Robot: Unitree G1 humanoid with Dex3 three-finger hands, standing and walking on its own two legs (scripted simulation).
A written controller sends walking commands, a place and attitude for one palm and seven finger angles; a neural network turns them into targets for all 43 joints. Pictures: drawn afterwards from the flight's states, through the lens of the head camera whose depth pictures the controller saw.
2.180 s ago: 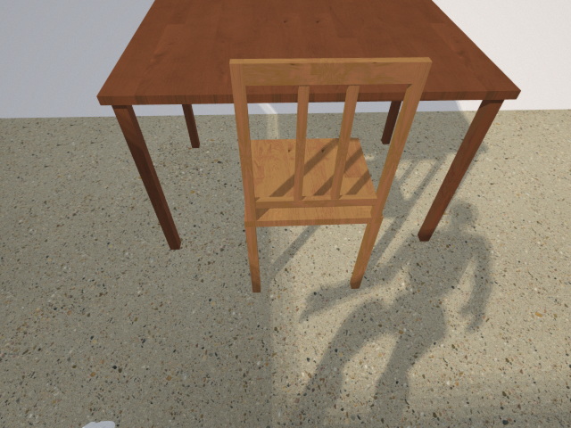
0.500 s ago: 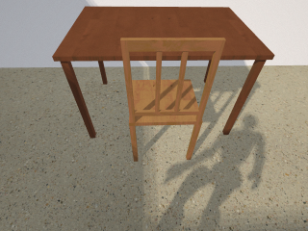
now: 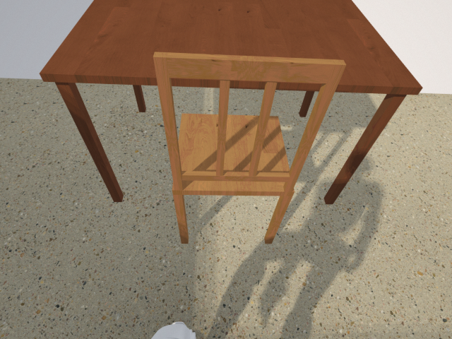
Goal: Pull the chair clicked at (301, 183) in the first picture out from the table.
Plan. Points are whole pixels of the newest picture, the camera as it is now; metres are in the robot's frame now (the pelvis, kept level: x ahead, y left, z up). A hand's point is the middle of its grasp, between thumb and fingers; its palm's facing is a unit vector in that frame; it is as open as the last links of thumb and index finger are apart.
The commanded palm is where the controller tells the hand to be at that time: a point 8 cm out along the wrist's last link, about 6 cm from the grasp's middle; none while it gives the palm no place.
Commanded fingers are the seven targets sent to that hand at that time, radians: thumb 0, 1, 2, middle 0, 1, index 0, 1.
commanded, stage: take the last steps up to it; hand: left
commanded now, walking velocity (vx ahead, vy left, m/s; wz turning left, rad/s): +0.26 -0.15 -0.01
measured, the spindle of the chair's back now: (221, 134) +0.62 +0.06 -0.05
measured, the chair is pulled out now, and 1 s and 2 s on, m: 0.00 0.00 0.00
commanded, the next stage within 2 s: come to a stop and stand still in 0.30 s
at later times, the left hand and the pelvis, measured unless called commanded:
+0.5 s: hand (177, 305) +0.21 +0.12 -0.16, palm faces +0.03 -0.97 -0.24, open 7.3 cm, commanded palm none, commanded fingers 0.00 0.90 0.90 -0.20 -0.30 -0.20 -0.30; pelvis +0.16 -0.08 +0.00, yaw +0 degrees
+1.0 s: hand (164, 300) +0.22 +0.14 -0.17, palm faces +0.06 -0.98 -0.21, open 7.4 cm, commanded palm none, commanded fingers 0.00 0.90 0.90 -0.20 -0.30 -0.20 -0.30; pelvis +0.18 -0.05 +0.02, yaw +0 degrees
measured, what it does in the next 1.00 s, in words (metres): walks ahead: left foot, then right foot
